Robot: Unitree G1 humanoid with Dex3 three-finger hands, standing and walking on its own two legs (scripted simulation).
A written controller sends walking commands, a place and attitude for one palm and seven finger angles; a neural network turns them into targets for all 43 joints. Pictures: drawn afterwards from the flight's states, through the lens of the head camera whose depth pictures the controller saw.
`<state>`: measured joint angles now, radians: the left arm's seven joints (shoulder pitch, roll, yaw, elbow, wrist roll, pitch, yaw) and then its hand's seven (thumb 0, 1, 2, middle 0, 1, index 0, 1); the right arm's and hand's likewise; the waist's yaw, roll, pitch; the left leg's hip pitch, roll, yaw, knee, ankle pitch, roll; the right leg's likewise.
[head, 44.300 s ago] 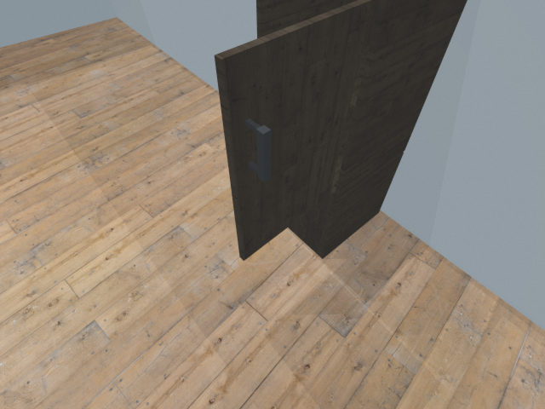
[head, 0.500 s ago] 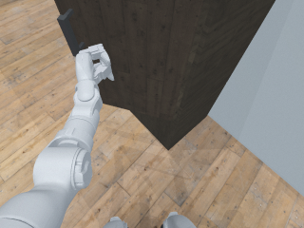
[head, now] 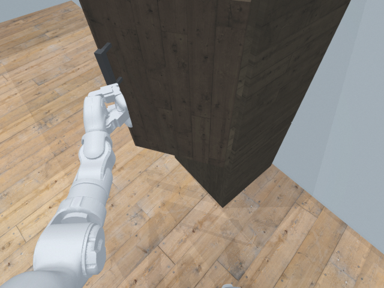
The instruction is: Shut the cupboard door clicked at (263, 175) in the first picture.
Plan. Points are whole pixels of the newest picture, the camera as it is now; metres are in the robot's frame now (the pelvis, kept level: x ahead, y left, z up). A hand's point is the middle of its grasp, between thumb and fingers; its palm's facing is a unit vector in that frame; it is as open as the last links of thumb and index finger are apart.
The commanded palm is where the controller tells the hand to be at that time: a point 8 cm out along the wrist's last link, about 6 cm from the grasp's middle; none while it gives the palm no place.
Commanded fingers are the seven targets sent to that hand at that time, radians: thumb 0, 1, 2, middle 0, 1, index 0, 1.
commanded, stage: draw the hand back to the body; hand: left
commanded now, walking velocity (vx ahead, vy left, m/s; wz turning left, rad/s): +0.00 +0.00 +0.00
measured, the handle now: (110, 68) +0.65 +0.18 +0.09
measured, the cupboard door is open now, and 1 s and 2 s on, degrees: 33 33 33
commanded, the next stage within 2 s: step back with the hand held close in 1.34 s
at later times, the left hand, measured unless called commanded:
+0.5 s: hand (55, 171) +0.31 +0.21 +0.14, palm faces +0.17 -0.96 -0.20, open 3.2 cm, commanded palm +0.26 +0.26 +0.17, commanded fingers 0.00 0.90 0.90 -0.81 -0.96 -0.81 -0.96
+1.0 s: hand out of the picture +0.19 +0.31 +0.20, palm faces +0.49 -0.75 -0.44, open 6.4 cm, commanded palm +0.15 +0.33 +0.21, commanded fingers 0.00 0.90 0.90 -0.20 -0.30 -0.20 -0.30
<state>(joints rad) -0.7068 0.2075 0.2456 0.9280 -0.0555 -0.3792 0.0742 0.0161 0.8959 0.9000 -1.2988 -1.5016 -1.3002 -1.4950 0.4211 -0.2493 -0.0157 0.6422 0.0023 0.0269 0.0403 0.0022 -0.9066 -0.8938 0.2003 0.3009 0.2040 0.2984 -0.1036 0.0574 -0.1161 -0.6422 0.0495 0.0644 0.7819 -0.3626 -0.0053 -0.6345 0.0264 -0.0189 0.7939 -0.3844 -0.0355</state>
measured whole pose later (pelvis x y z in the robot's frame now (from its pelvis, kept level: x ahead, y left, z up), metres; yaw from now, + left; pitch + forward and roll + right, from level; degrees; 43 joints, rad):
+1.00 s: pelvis +0.02 +0.03 +0.04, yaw +2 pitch -3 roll +0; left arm 0.50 0.37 0.36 -0.38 -0.08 -0.06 0.10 0.02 0.89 0.90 -0.39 -0.50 -0.39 -0.49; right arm 0.21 -0.23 0.03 0.62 0.02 -0.03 -0.07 0.01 -0.90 -0.89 0.20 0.30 0.21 0.30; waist 0.06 0.08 -0.01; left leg -0.11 -0.01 0.04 0.41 -0.24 0.03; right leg -0.07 -0.01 -0.04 0.37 -0.25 0.01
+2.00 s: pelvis -0.04 +0.05 +0.03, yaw +1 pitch +1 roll -1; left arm 0.55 0.45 0.43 -0.46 -0.06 -0.17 0.14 0.01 0.89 0.90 -0.21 -0.30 -0.21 -0.30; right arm 0.18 -0.23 0.01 0.53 0.03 0.03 -0.10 0.01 -0.90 -0.89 0.20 0.30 0.21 0.30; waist 0.00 0.01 -0.02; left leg -0.36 -0.01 0.07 0.56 -0.22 0.06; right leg -0.32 -0.02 -0.01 0.52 -0.22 0.03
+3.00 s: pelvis -0.30 +0.05 +0.03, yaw +3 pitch -1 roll -2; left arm 0.41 0.42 0.43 -0.41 -0.05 -0.18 0.17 0.01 0.89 0.90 -0.21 -0.30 -0.21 -0.30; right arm 0.14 -0.16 0.03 0.58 0.02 -0.11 -0.08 0.01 -0.90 -0.89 0.20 0.30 0.21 0.30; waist -0.02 -0.03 0.00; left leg -0.39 0.04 0.10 0.53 -0.14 0.05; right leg -0.33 0.01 0.07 0.64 -0.37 0.02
